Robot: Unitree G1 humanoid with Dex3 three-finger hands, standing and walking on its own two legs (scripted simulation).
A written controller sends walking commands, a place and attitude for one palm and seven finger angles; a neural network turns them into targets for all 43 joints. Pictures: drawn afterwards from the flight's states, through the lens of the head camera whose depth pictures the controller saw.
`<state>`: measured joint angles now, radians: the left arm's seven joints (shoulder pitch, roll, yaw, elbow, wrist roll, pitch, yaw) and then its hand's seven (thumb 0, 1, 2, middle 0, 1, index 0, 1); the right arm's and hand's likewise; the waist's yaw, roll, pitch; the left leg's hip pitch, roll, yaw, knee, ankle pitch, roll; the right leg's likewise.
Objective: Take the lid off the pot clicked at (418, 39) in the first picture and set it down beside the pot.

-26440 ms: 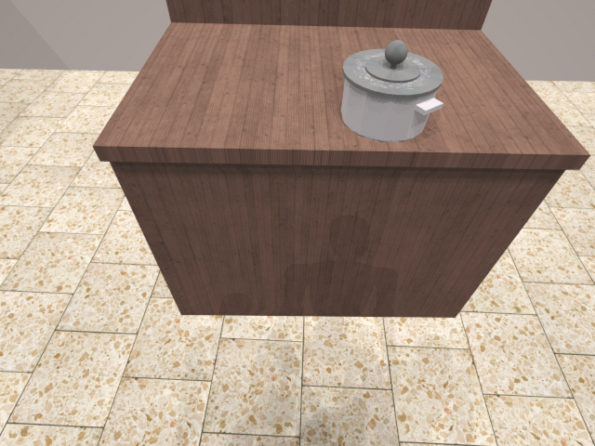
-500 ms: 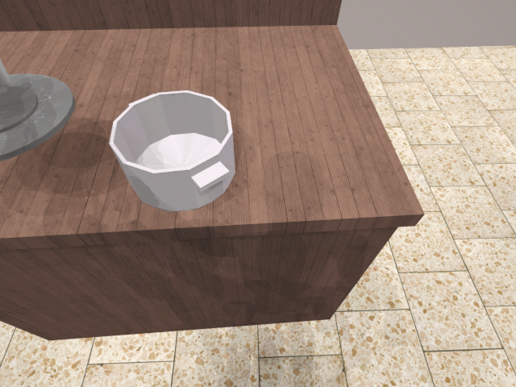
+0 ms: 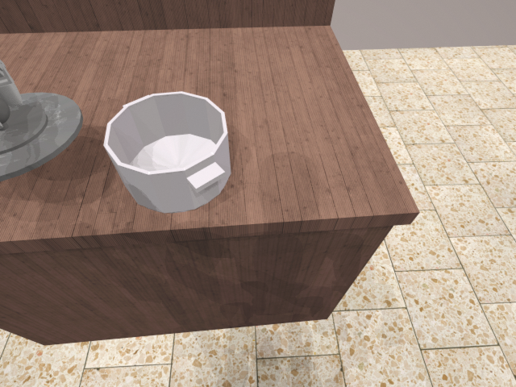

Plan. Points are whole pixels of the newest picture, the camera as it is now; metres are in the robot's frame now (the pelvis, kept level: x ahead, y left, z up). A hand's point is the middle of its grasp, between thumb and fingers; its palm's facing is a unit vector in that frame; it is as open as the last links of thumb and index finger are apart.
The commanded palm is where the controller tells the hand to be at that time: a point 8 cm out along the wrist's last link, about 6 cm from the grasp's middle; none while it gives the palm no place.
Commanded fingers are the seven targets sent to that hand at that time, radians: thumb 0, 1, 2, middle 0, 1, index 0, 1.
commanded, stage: lower the lid onto the table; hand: left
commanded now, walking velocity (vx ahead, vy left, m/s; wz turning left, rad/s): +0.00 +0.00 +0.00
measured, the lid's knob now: out of the picture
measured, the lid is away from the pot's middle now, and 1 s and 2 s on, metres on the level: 0.23 0.23 0.24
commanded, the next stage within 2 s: open the fingers wide in 1.60 s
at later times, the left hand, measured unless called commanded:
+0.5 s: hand out of the picture +0.44 +0.35 +0.18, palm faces -0.37 -0.20 -0.91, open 7.4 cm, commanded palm +0.46 +0.36 +0.25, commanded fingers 0.00 0.66 0.99 -0.91 -0.99 -0.88 -1.02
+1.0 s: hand (3, 146) +0.44 +0.35 +0.14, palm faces -0.41 -0.21 -0.89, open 7.4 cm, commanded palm +0.46 +0.36 +0.21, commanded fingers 0.00 0.66 0.99 -0.91 -0.99 -0.88 -1.02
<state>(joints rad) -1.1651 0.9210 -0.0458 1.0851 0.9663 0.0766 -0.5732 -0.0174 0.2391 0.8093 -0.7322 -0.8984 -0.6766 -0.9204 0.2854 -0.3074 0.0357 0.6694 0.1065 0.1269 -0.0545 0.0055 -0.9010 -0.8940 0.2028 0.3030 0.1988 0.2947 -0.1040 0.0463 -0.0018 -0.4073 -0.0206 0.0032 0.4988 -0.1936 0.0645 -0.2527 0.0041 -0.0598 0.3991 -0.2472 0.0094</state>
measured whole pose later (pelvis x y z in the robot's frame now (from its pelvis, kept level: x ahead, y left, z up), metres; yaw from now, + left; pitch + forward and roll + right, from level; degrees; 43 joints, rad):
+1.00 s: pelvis +0.00 +0.01 -0.01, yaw +0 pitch +8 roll -3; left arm -1.08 0.89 -0.05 1.15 0.95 0.01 -0.52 -0.02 0.24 0.81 -0.73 -0.90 -0.67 -0.92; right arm 0.30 -0.31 0.04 0.68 0.10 0.12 -0.06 0.00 -0.90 -0.89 0.20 0.30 0.20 0.29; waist -0.11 0.03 -0.02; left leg -0.49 -0.02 0.00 0.57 -0.22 0.07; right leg -0.32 0.01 -0.06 0.45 -0.27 0.02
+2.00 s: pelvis -0.01 +0.01 -0.02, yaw -1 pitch +11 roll -4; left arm -0.92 0.89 0.03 1.03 0.98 -0.12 -0.43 -0.01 0.27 0.75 -0.70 -0.94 -0.65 -0.97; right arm 0.30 -0.29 0.03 0.67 0.10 0.19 -0.09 0.00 -0.90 -0.89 0.20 0.30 0.20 0.29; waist -0.10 0.03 -0.05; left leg -0.61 0.00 0.01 0.69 -0.26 0.07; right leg -0.44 0.02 -0.05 0.57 -0.31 0.01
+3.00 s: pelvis +0.00 +0.02 -0.02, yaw -1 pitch +11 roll -4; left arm -0.95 0.92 0.03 1.04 0.96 -0.10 -0.44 0.00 -0.07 0.78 -0.42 -0.75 -0.42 -0.75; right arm 0.28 -0.29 0.04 0.65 0.11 0.22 -0.09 0.00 -0.90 -0.89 0.20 0.30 0.20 0.29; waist -0.10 0.03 -0.05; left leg -0.62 0.00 0.01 0.70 -0.28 0.08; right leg -0.45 0.02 -0.05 0.57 -0.31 0.02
